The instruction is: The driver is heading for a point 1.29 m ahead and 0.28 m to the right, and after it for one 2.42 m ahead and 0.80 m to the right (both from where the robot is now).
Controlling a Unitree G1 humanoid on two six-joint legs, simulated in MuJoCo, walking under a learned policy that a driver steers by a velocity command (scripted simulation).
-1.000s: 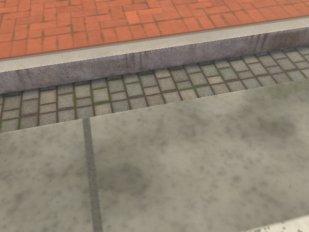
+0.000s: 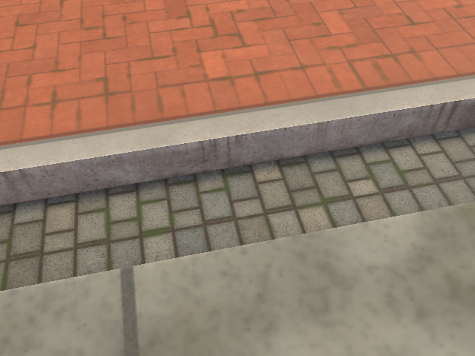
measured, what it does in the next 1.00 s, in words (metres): walks ahead, turning right: left foot, then right foot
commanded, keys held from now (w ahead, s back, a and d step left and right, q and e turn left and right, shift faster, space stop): no key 0.28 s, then e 0.50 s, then w+e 0.08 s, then w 0.14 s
